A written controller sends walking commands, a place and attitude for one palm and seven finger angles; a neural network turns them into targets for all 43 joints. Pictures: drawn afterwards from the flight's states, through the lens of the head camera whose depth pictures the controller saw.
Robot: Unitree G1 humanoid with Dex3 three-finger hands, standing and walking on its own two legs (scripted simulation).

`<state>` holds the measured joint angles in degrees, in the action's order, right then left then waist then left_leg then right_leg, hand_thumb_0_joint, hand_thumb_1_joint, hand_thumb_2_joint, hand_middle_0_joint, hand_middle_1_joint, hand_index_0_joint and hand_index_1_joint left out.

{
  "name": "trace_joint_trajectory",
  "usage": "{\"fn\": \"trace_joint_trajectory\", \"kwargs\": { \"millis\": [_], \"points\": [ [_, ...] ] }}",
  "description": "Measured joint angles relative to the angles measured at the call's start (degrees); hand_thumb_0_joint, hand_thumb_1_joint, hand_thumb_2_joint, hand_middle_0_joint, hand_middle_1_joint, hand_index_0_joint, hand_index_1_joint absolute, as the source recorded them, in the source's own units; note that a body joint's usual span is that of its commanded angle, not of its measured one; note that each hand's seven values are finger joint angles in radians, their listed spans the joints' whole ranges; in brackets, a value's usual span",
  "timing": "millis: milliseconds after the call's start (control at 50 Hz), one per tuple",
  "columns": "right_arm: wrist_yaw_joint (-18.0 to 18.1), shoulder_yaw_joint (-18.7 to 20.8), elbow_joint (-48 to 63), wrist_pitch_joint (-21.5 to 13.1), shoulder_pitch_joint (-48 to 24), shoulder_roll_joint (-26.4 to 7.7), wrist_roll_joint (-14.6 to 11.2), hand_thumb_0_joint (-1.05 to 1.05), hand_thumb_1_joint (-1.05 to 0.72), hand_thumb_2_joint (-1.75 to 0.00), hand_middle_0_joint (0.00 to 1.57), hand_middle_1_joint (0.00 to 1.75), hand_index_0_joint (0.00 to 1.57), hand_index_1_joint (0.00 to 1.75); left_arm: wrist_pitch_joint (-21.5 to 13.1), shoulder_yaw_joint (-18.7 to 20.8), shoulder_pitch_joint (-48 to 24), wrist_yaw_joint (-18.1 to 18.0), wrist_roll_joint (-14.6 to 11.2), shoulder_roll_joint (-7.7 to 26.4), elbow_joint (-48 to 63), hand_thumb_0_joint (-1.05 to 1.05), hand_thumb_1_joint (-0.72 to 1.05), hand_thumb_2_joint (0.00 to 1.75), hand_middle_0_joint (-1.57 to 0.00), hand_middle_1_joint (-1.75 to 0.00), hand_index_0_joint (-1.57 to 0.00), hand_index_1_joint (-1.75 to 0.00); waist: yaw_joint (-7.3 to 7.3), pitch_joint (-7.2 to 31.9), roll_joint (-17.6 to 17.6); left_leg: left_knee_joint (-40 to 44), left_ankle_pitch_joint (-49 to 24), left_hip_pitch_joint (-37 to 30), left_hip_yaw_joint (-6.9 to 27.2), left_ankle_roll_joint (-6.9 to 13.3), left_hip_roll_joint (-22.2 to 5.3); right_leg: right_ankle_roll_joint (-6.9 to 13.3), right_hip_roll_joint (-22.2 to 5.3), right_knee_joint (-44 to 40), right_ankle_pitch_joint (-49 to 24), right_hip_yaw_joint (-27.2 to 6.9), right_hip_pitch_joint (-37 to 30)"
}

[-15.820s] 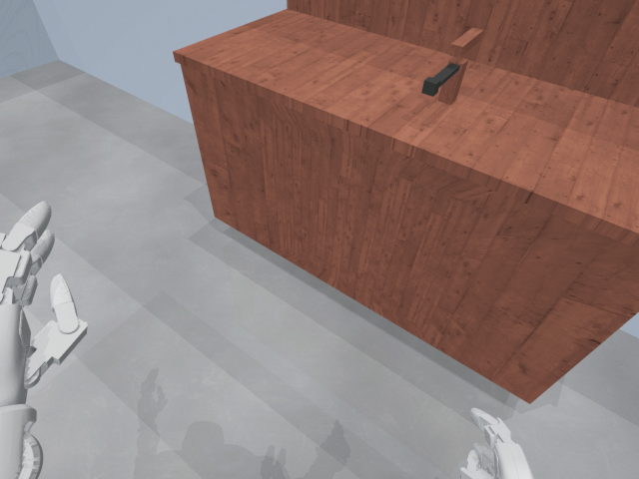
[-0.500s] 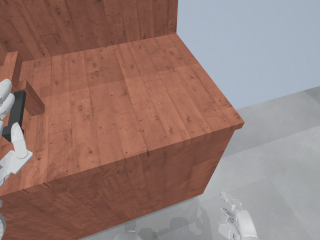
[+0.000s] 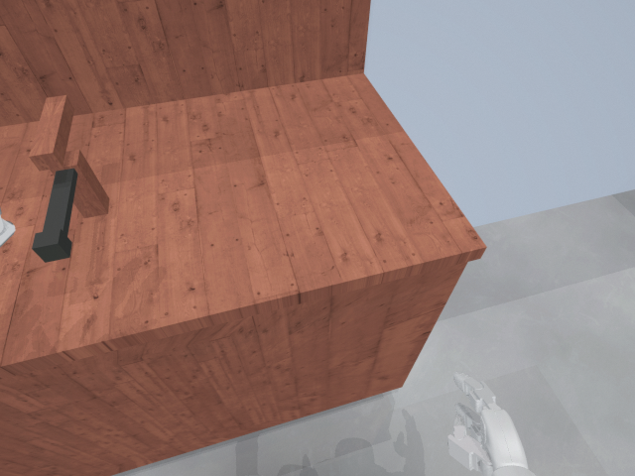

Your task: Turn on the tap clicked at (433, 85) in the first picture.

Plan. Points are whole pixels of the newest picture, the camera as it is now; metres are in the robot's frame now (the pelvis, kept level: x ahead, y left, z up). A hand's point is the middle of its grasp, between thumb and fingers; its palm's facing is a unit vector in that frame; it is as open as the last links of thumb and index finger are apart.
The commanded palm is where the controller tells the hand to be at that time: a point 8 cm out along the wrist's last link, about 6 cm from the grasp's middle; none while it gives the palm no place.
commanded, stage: come to a stop and stand still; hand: left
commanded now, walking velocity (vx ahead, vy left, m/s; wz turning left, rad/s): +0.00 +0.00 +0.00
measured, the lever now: (52, 245) +0.33 +0.36 +0.10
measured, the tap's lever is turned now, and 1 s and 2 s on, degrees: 0 0 0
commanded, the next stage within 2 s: look again from close up in 1.52 s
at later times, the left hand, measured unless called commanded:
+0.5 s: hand out of the picture +0.18 +0.28 +0.20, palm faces +0.43 -0.84 -0.32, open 7.4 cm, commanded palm +0.12 +0.31 +0.18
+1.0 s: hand out of the picture +0.21 +0.32 +0.18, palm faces +0.42 -0.85 -0.33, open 7.4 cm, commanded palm +0.16 +0.35 +0.18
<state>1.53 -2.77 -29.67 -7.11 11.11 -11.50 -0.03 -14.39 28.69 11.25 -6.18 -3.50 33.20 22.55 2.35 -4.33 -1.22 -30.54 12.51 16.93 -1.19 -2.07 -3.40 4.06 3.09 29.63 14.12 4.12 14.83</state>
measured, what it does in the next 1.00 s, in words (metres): shifts its weight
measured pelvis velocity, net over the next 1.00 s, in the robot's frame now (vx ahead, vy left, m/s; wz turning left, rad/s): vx -0.01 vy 0.07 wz -0.02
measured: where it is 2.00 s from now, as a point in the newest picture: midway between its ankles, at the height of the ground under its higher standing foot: outside the picture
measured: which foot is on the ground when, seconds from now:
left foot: down 0.00-1.00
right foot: down 0.00-1.00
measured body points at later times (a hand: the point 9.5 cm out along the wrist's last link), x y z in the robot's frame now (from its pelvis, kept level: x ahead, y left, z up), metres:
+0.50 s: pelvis -0.04 +0.03 +0.00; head -0.04 +0.05 +0.45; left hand +0.15 +0.33 +0.21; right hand +0.14 -0.20 -0.06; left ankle +0.03 +0.14 -0.73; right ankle +0.02 -0.07 -0.73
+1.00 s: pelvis -0.01 +0.07 +0.01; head +0.00 +0.09 +0.46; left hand +0.18 +0.36 +0.19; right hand +0.17 -0.14 -0.06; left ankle +0.03 +0.14 -0.73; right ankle +0.02 -0.07 -0.73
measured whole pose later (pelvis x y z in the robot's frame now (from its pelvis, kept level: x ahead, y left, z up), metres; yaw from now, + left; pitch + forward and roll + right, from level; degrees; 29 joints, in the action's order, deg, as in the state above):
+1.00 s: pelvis -0.01 +0.07 +0.01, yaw -1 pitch -3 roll -2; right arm 0.5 -2.9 -33.0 -8.1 11.5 -10.4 0.5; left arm -11.1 20.2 22.6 -7.8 -1.2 19.8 27.5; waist 1.9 -3.2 1.4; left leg -27.1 11.0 13.8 -1.4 3.8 2.3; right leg -1.4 -0.4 23.5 9.9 0.0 11.2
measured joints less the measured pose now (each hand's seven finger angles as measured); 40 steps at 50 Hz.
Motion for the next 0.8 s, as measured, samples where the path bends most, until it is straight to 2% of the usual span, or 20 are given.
{"fn": "trace_joint_trajectory", "kwargs": {
  "millis": [20,60,100,140,180,220,280,320,380,480,540,600,720,800],
  "points": [
    [-0.62,0.12,-0.28,0.1,0.03,-0.46,-0.09,0.01,-0.91,-0.9,0.2,0.3,0.2,0.3,0.0,1.23,0.18,-0.07,-0.67,-0.14,-1.9,0.01,0.89,0.9,-0.22,-0.3,-0.21,-0.3,-0.27,0.47,-0.81,-0.07,-0.15,0.36,-0.17,0.05,-0.2,0.11,0.2,-0.12,-0.39,-0.17,0.37],
    [-1.7,0.98,-0.6,0.0,0.96,-1.53,-0.79,0.01,-0.91,-0.9,0.21,0.3,0.2,0.3,0.65,1.16,2.8,-0.19,-1.98,-1.92,-4.1,0.01,0.89,0.9,-0.21,-0.3,-0.21,-0.3,-0.83,1.34,-2.21,-0.17,-0.28,0.57,-0.47,0.79,-0.19,0.05,0.24,-0.19,-0.86,-0.51,0.63],
    [-2.4,2.14,-1.44,-0.45,2.38,-2.64,-1.66,0.02,-0.91,-0.9,0.21,0.3,0.2,0.3,1.04,-1.68,7.28,-0.13,-2.76,-5.05,-4.8,0.01,0.9,0.9,-0.21,-0.3,-0.2,-0.3,-0.89,2.14,-2.92,-0.42,0.17,0.06,0.03,1.95,0.59,-0.17,0.06,0.02,-0.96,-1.0,0.59],
    [-2.5,3.12,-2.65,-0.92,3.76,-3.51,-2.03,0.02,-0.91,-0.9,0.21,0.3,0.2,0.3,1.35,-5.87,12.06,0.07,-2.92,-8.63,-5.17,0.01,0.9,0.9,-0.21,-0.3,-0.2,-0.3,-0.73,2.77,-2.78,-0.28,1.13,-0.35,0.63,2.28,1.47,-0.37,-0.19,0.37,-0.96,-1.5,0.64],
    [-2.16,3.52,-3.96,-1.53,4.98,-3.93,-1.94,0.02,-0.91,-0.9,0.21,0.3,0.2,0.3,1.77,-9.78,15.48,0.42,-2.64,-11.73,-5.55,0.01,0.9,0.9,-0.21,-0.3,-0.2,-0.3,-0.3,2.81,-1.54,-0.62,2.25,-0.25,1.25,2.42,2.32,-0.5,-0.53,0.61,-1.06,-1.71,0.77],
    [-1.49,3.25,-5.13,-1.91,5.73,-3.88,-1.51,0.02,-0.91,-0.9,0.2,0.3,0.2,0.3,2.61,-12.35,16.74,0.39,-1.84,-13.29,-5.29,0.01,0.9,0.9,-0.21,-0.3,-0.2,-0.3,0.35,2.06,0.56,-0.67,2.78,-0.13,1.63,2.48,2.81,-0.54,-0.85,0.87,-1.28,-1.63,0.99],
    [-0.68,2.63,-6.22,-2.71,6.1,-3.59,-0.87,0.02,-0.91,-0.9,0.2,0.3,0.19,0.3,3.76,-13.98,14.76,-0.42,-0.77,-13.72,-4.28,0.01,0.89,0.9,-0.21,-0.3,-0.21,-0.3,1.15,0.39,3.13,0.03,0.53,-0.01,2.56,2.19,3.09,-0.65,-1.08,0.47,-2.03,-0.8,0.85],
    [-0.46,2.22,-6.33,-3.32,5.75,-3.38,-0.76,0.02,-0.91,-0.9,0.2,0.3,0.19,0.3,4.59,-13.72,12.77,-1.18,-0.38,-12.9,-2.53,0.02,0.89,0.9,-0.22,-0.3,-0.21,-0.3,1.22,-0.35,3.98,0.47,-1.51,0.12,3.13,1.85,3.05,-0.9,-1.04,-0.13,-2.69,-0.27,0.65],
    [-0.55,2.01,-5.88,-4.39,4.79,-2.74,-0.84,0.02,-0.91,-0.9,0.2,0.3,0.2,0.3,4.42,-11.92,10.09,-2.05,-0.15,-10.8,0.63,0.02,0.89,0.9,-0.22,-0.3,-0.21,-0.3,0.55,-0.37,4.25,0.4,-2.81,0.56,3.73,1.75,3.08,-1.25,-1.03,-1.16,-3.62,0.29,0.35],
    [-1.18,1.76,-4.89,-5.02,2.67,-1.5,-0.6,0.02,-0.91,-0.9,0.2,0.3,0.2,0.3,1.26,-8.11,9.36,-2.55,-0.61,-8.94,4.23,0.02,0.89,0.9,-0.22,-0.3,-0.21,-0.3,-1.09,1.87,2.9,0.29,-2.56,0.76,3.2,2.3,3.54,-2.15,-1.48,-2.56,-4.49,-0.26,-0.05],
    [-1.46,1.61,-4.34,-4.3,1.89,-0.82,-0.66,0.02,-0.91,-0.9,0.2,0.3,0.2,0.3,0.02,-7.6,11.25,-2.27,-0.94,-9.88,3.43,0.01,0.89,0.9,-0.21,-0.3,-0.21,-0.3,-1.48,3.4,1.62,0.96,-2.28,0.33,2.23,2.91,3.91,-2.99,-1.94,-3.14,-3.8,-1.16,-0.25],
    [-1.38,1.19,-3.9,-3.21,1.67,-0.12,-0.76,0.02,-0.91,-0.9,0.2,0.3,0.2,0.3,0.83,-8.41,12.88,-1.76,-0.72,-11.46,1.08,0.01,0.89,0.9,-0.21,-0.3,-0.2,-0.3,-1.24,4.06,1.0,1.78,-1.09,0.03,1.43,3.48,4.26,-3.83,-2.39,-3.7,-1.82,-1.86,-0.34],
    [-0.94,0.05,-3.65,-1.89,1.17,0.88,-0.02,0.02,-0.91,-0.9,0.21,0.3,0.2,0.3,4.25,-10.11,11.63,-1.16,1.08,-14.28,-0.75,0.01,0.89,0.9,-0.21,-0.3,-0.2,-0.3,0.22,1.19,2.29,3.08,-3.7,-0.95,0.4,4.74,4.9,-4.62,-3.07,-3.48,-1.99,-2.77,-0.67],
    [-0.93,-0.53,-3.79,-1.85,0.98,1.36,0.42,0.02,-0.91,-0.9,0.21,0.3,0.2,0.3,5.1,-10.58,10.46,-1.41,2.14,-15.0,2.3,0.01,0.89,0.9,-0.21,-0.3,-0.2,-0.3,0.61,-0.34,3.43,2.98,-3.24,-1.58,0.29,5.4,5.54,-4.71,-3.37,-3.79,-3.26,-3.39,-1.45]
  ]
}}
